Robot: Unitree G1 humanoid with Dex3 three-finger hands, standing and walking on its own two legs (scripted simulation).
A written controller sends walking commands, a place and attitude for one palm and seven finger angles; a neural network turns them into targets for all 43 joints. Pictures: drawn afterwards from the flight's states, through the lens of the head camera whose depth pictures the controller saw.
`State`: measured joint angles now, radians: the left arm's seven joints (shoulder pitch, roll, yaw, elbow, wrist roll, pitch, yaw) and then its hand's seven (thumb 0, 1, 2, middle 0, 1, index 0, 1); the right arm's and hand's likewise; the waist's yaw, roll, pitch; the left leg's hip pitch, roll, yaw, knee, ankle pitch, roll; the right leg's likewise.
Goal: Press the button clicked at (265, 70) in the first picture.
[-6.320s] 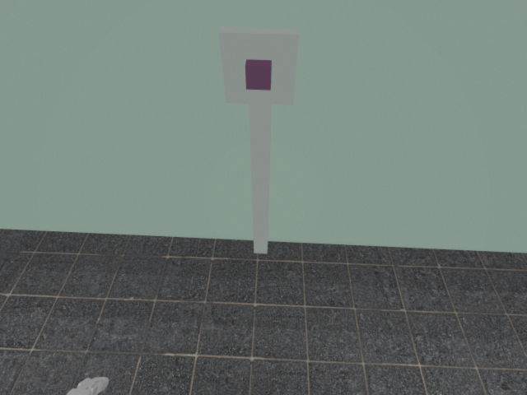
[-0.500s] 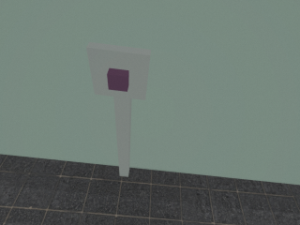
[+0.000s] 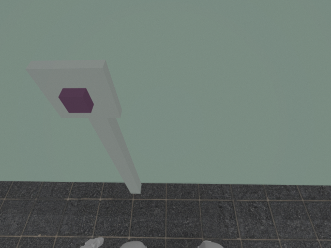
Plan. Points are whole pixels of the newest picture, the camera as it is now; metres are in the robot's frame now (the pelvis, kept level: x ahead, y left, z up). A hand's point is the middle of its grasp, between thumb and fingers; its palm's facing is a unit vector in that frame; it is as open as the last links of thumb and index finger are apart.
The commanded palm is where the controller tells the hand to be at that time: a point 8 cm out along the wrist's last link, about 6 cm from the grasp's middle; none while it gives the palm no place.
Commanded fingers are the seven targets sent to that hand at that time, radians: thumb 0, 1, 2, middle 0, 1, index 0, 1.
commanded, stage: come to a stop and stand still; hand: left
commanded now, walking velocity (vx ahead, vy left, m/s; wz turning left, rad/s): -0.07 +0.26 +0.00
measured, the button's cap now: (77, 99) +0.44 +0.23 +0.11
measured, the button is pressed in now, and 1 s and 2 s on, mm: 0 0 0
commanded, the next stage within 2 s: look again from close up in 1.02 s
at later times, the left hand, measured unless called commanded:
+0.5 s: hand out of the picture -0.06 +0.23 -0.16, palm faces +0.08 -0.98 -0.17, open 7.4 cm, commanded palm none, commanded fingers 0.00 0.90 0.90 -0.20 -0.30 -0.20 -0.30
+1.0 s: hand out of the picture -0.01 +0.19 -0.16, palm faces +0.03 -0.98 -0.21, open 7.3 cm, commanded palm none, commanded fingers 0.00 0.90 0.90 -0.20 -0.30 -0.20 -0.30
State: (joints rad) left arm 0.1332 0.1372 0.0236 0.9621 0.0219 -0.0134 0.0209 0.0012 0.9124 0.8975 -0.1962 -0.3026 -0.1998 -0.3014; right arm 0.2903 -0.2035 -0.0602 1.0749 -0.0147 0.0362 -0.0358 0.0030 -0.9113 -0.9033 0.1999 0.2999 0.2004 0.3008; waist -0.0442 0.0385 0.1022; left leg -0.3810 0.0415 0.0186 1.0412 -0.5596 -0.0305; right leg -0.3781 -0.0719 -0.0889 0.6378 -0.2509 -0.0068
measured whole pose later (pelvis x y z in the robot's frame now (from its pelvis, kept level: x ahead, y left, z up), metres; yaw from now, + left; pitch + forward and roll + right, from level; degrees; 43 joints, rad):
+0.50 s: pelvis -0.04 +0.05 +0.02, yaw +1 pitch +1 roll +0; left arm 0.35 0.20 0.06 1.06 0.03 0.04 0.01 0.00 0.91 0.90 -0.20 -0.30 -0.20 -0.30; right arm 0.33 -0.12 -0.01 1.03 -0.03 -0.02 -0.04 0.00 -0.93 -0.90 0.20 0.30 0.20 0.30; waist 0.01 -0.05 -0.02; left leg -0.20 -0.03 0.08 0.40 -0.22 0.07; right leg -0.46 -0.01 0.00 1.04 -0.30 0.01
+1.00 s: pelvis -0.04 +0.01 +0.01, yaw +1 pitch -2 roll -1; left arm 0.29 0.17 0.00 1.03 0.01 -0.01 0.04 0.01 0.93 0.90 -0.20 -0.30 -0.20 -0.30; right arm 0.31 -0.16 -0.02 1.08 -0.02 -0.01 -0.04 0.00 -0.91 -0.90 0.20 0.30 0.20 0.30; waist -0.02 0.00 -0.02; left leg -0.23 0.03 0.05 0.56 -0.30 0.01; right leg -0.18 0.02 -0.06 0.52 -0.31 -0.03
